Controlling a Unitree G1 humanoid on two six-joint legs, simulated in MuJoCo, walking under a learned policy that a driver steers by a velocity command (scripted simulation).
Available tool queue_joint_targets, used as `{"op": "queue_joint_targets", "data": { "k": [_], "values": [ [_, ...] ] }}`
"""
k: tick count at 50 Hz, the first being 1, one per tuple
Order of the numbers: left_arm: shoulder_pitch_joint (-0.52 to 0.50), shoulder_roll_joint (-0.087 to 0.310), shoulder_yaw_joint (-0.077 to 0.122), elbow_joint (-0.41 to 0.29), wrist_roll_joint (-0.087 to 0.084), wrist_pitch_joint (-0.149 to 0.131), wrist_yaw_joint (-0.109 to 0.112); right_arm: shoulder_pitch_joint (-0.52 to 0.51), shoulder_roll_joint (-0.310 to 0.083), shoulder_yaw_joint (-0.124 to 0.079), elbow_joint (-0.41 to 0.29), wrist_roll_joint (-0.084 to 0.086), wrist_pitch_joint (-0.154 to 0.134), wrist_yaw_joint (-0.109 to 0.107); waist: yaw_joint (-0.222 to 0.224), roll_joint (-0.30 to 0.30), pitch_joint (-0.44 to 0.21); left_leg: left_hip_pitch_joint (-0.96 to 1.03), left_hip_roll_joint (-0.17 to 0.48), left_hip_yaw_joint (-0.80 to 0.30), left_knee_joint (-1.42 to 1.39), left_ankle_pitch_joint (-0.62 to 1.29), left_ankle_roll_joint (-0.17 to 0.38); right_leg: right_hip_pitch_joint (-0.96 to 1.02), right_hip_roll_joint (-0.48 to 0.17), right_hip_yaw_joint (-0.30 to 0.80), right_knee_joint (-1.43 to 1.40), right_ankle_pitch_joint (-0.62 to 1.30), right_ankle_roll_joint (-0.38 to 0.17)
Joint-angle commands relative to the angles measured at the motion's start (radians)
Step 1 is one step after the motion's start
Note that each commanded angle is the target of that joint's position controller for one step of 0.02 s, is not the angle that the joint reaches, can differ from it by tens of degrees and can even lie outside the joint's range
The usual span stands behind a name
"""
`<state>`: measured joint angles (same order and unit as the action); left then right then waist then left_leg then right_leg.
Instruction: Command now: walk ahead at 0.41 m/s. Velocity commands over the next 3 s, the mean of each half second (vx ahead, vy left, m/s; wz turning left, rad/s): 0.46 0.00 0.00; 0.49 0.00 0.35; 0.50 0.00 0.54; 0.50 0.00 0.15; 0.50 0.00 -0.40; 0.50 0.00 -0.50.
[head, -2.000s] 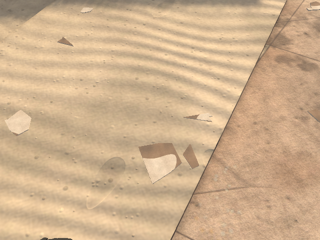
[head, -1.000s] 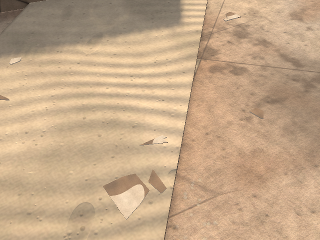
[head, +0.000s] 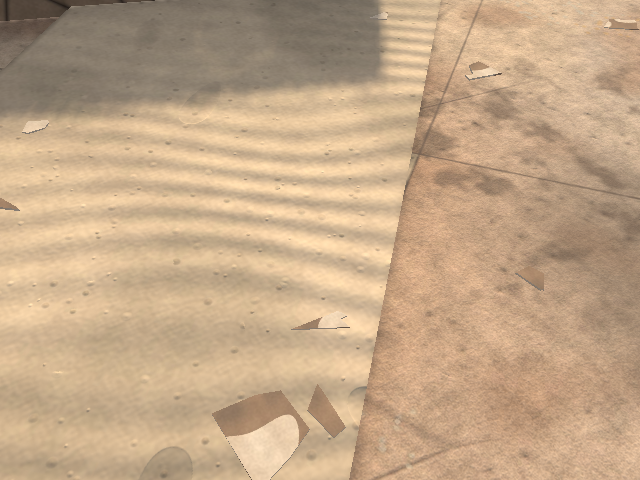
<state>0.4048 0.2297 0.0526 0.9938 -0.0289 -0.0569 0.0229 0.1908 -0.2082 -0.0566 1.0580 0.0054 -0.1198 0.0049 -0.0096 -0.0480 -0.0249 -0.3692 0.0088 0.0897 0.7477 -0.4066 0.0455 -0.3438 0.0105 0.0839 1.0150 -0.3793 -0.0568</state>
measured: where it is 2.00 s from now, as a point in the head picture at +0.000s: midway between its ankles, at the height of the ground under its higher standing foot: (260, 264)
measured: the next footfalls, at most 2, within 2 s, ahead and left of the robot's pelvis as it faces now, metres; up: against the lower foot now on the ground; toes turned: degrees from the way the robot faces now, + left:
right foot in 0.44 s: +0.44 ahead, -0.14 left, -0.04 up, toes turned -1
left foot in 0.94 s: +0.75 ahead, +0.08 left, +0.00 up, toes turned +14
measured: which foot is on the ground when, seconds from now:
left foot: down 0.00-0.46, up 0.48-0.92, down 0.94-1.00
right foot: up 0.00-0.42, down 0.44-0.94, up 0.96-1.00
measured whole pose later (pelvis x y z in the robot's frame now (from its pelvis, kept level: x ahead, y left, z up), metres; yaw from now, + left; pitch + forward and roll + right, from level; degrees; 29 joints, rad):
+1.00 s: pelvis +0.61 -0.01 -0.02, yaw +13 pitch +2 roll +0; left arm 0.27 0.24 0.03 0.94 0.00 -0.07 0.00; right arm 0.07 -0.23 -0.04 0.73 0.01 -0.07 0.04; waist 0.00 0.00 0.04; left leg -0.60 -0.05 0.09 0.79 -0.22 0.13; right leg -0.17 0.00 -0.04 1.03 -0.39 -0.03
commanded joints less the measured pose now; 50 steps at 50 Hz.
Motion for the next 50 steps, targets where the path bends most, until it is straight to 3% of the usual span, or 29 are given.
{"op": "queue_joint_targets", "data": {
  "k": [1, 3, 5, 6, 9, 12, 16, 18, 20, 21, 22, 23, 24, 25, 26, 27, 28, 30, 32, 34, 37, 40, 42, 44, 46, 47, 48, 49, 50],
  "values": [
    [-0.115, 0.081, 0.024, -0.113, 0.002, -0.044, -0.007, 0.082, -0.114, 0.001, -0.004, 0.004, -0.016, 0.010, -0.023, 0.120, 0.125, 0.232, 0.305, -0.523, -0.545, -0.051, 0.160, -0.440, -0.113, 0.024, 0.125, 0.136, -0.027],
    [-0.119, 0.081, 0.033, -0.108, -0.003, -0.030, -0.009, 0.111, -0.095, 0.007, 0.008, -0.003, -0.012, 0.008, -0.009, 0.150, 0.119, 0.219, 0.234, -0.358, -0.589, 0.129, 0.129, -0.357, -0.120, -0.010, 0.041, 0.206, -0.013],
    [-0.184, 0.079, 0.039, -0.120, 0.006, -0.025, -0.013, 0.182, -0.088, 0.010, 0.027, 0.000, -0.010, -0.005, -0.016, 0.104, 0.114, 0.289, 0.194, -0.257, -0.607, 0.319, 0.121, -0.376, -0.112, -0.043, -0.046, 0.283, 0.001],
    [-0.230, 0.057, 0.036, -0.140, 0.007, -0.024, -0.016, 0.190, -0.121, 0.006, 0.028, -0.001, -0.009, -0.014, -0.014, 0.125, 0.123, 0.289, 0.210, -0.252, -0.615, 0.369, 0.137, -0.388, -0.112, -0.048, -0.114, 0.325, 0.016],
    [-0.360, 0.036, 0.032, -0.175, 0.007, -0.027, -0.033, 0.217, -0.109, 0.011, 0.020, 0.001, -0.002, -0.030, -0.031, 0.102, 0.127, 0.293, 0.159, -0.147, -0.627, 0.408, 0.113, -0.336, -0.084, -0.079, -0.320, 0.474, 0.037],
    [-0.485, 0.020, 0.017, -0.215, 0.001, -0.028, -0.057, 0.270, -0.126, 0.004, 0.023, 0.011, 0.001, -0.038, -0.063, 0.109, 0.162, 0.300, 0.178, -0.121, -0.648, 0.384, 0.109, -0.294, -0.076, -0.084, -0.460, 0.574, 0.034],
    [-0.584, 0.041, 0.007, -0.260, -0.001, -0.036, -0.083, 0.309, -0.145, -0.011, 0.024, 0.019, 0.016, -0.043, -0.072, 0.096, 0.191, 0.432, 0.229, -0.113, -0.584, 0.440, 0.099, -0.324, -0.084, -0.053, -0.568, 0.569, 0.005],
    [-0.595, 0.063, 0.008, -0.271, -0.001, -0.042, -0.092, 0.319, -0.165, -0.022, 0.020, 0.016, 0.032, -0.042, -0.064, 0.106, 0.179, 0.497, 0.248, -0.114, -0.524, 0.594, 0.089, -0.286, -0.066, -0.068, -0.593, 0.512, -0.012],
    [-0.501, 0.121, 0.032, -0.253, 0.001, -0.045, -0.089, 0.312, -0.207, -0.037, 0.010, 0.009, 0.049, -0.038, -0.004, 0.144, 0.099, 0.564, 0.250, -0.115, -0.371, 0.960, 0.069, -0.143, -0.011, -0.109, -0.575, 0.399, -0.047],
    [-0.372, 0.162, 0.054, -0.216, 0.000, -0.044, -0.081, 0.302, -0.220, -0.040, 0.003, 0.002, 0.060, -0.034, 0.059, 0.165, 0.013, 0.573, 0.234, -0.107, -0.213, 1.111, 0.058, 0.000, 0.015, -0.128, -0.571, 0.376, -0.077],
    [-0.190, 0.191, 0.070, -0.161, -0.003, -0.038, -0.072, 0.267, -0.213, -0.035, -0.010, 0.005, 0.063, -0.030, 0.154, 0.160, -0.074, 0.444, 0.196, -0.080, 0.015, 1.090, 0.028, 0.263, -0.016, -0.114, -0.614, 0.489, -0.110],
    [-0.014, 0.251, 0.079, -0.111, 0.020, -0.032, -0.060, 0.281, -0.131, -0.010, -0.039, -0.016, 0.055, -0.023, 0.166, 0.020, -0.237, 0.098, 0.105, -0.061, 0.374, 0.543, 0.000, 0.671, -0.219, 0.095, -0.446, 0.611, -0.151],
    [0.004, 0.265, 0.070, -0.107, 0.028, -0.031, -0.068, 0.468, -0.007, 0.030, -0.006, -0.003, 0.025, -0.005, 0.081, -0.244, -0.424, -0.236, -0.076, -0.161, 0.747, -0.236, -0.047, 0.989, -0.431, 0.496, -0.448, 0.734, -0.345],
    [0.063, 0.210, 0.065, -0.070, 0.025, -0.021, -0.073, 0.380, -0.078, 0.015, -0.025, 0.049, -0.010, -0.002, 0.150, -0.143, -0.439, -0.333, -0.058, -0.258, 0.844, -0.201, -0.034, 0.926, -0.417, 0.570, -0.610, 0.502, -0.354],
    [-0.022, 0.155, 0.052, -0.083, 0.026, -0.022, -0.066, 0.219, -0.129, 0.004, -0.079, 0.073, -0.021, -0.009, 0.146, -0.083, -0.258, -0.410, 0.014, -0.212, 0.860, -0.155, -0.018, 0.784, -0.373, 0.405, -0.646, 0.452, -0.294],
    [-0.143, 0.120, 0.036, -0.103, 0.030, -0.032, -0.065, 0.125, -0.153, 0.000, -0.112, 0.065, -0.022, -0.021, 0.103, 0.037, -0.123, -0.393, 0.062, -0.181, 0.799, -0.058, -0.017, 0.562, -0.342, 0.288, -0.701, 0.521, -0.248],
    [-0.201, 0.089, 0.022, -0.113, 0.044, -0.045, -0.065, 0.114, -0.160, -0.011, -0.115, 0.049, -0.012, -0.031, 0.060, 0.046, -0.077, -0.340, 0.094, -0.182, 0.759, 0.007, -0.018, 0.418, -0.323, 0.225, -0.728, 0.583, -0.235],
    [-0.225, 0.053, 0.009, -0.084, 0.050, -0.056, -0.070, 0.169, -0.092, -0.007, -0.115, 0.038, 0.024, -0.025, -0.005, 0.000, -0.025, -0.282, 0.129, -0.189, 0.740, 0.054, -0.004, 0.261, -0.278, 0.124, -0.780, 0.597, -0.200],
    [-0.224, 0.065, 0.006, -0.059, 0.042, -0.058, -0.063, 0.156, -0.050, 0.003, -0.144, 0.041, 0.048, -0.022, -0.035, -0.032, 0.038, -0.333, 0.146, -0.188, 0.712, 0.057, -0.002, 0.160, -0.268, 0.035, -0.827, 0.614, -0.179],
    [-0.216, 0.083, 0.006, -0.049, 0.051, -0.059, -0.049, 0.070, -0.060, 0.008, -0.198, 0.027, 0.057, -0.021, -0.031, -0.021, 0.079, -0.384, 0.148, -0.178, 0.610, 0.142, -0.014, 0.111, -0.242, -0.053, -0.866, 0.653, -0.164],
    [-0.194, 0.117, 0.007, -0.049, 0.052, -0.057, -0.029, -0.043, -0.054, 0.020, -0.255, 0.010, 0.049, -0.008, -0.007, 0.016, 0.087, -0.368, 0.128, -0.122, 0.348, 0.321, -0.011, 0.124, -0.193, -0.160, -0.883, 0.710, -0.121],
    [-0.094, 0.153, 0.012, -0.031, 0.038, -0.044, -0.017, -0.181, -0.031, 0.037, -0.315, 0.013, 0.042, 0.015, 0.052, 0.035, 0.085, -0.397, 0.095, -0.041, 0.178, 0.356, 0.011, 0.275, -0.228, -0.184, -0.873, 0.815, -0.097],
    [-0.064, 0.162, 0.012, -0.031, 0.033, -0.023, -0.011, -0.235, -0.038, 0.037, -0.354, 0.021, 0.038, 0.033, 0.058, 0.026, 0.079, -0.405, 0.061, 0.011, 0.101, 0.313, 0.033, 0.380, -0.249, -0.214, -0.820, 0.948, -0.087],
    [-0.075, 0.182, 0.013, -0.051, 0.038, -0.003, -0.001, -0.213, -0.069, 0.021, -0.376, 0.022, 0.040, 0.045, 0.018, -0.037, 0.015, -0.300, -0.013, 0.076, 0.079, 0.219, 0.062, 0.443, -0.262, -0.248, -0.689, 1.275, -0.072],
    [-0.118, 0.205, 0.016, -0.077, 0.038, 0.018, 0.013, -0.016, -0.135, -0.015, -0.349, 0.025, 0.049, 0.051, -0.105, -0.094, -0.094, -0.041, -0.086, 0.086, -0.001, 0.192, 0.113, 0.427, -0.257, -0.272, -0.406, 1.456, -0.052],
    [-0.135, 0.203, 0.014, -0.106, 0.034, 0.013, 0.022, 0.156, -0.233, -0.057, -0.316, 0.020, 0.054, 0.042, -0.187, -0.022, -0.180, 0.261, -0.040, -0.084, -0.100, 0.248, 0.166, 0.241, -0.212, -0.264, -0.149, 1.199, -0.018],
    [-0.061, 0.073, -0.023, -0.162, 0.057, -0.016, 0.000, 0.208, -0.354, -0.088, -0.316, 0.012, 0.059, 0.027, -0.107, 0.260, -0.297, 0.610, 0.253, -0.715, -0.257, 0.054, 0.365, -0.203, 0.009, -0.208, 0.277, 0.242, 0.056],
    [-0.146, 0.140, -0.009, -0.173, 0.042, -0.068, -0.031, 0.211, -0.309, -0.070, -0.330, -0.009, 0.058, 0.014, -0.130, 0.251, -0.384, 0.693, 0.314, -1.022, -0.441, -0.017, 0.397, -0.366, 0.071, 0.046, 0.436, -0.093, 0.026],
    [-0.201, 0.178, 0.010, -0.198, -0.001, -0.093, -0.051, 0.152, -0.244, -0.050, -0.338, -0.017, 0.049, 0.009, -0.103, 0.199, -0.222, 0.585, 0.301, -0.869, -0.445, -0.023, 0.340, -0.472, 0.015, 0.071, 0.429, -0.035, 0.009]
  ]
}}
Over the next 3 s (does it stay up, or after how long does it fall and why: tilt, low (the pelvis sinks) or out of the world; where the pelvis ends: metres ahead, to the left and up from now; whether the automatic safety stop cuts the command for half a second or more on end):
stays up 1.62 0.39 0.01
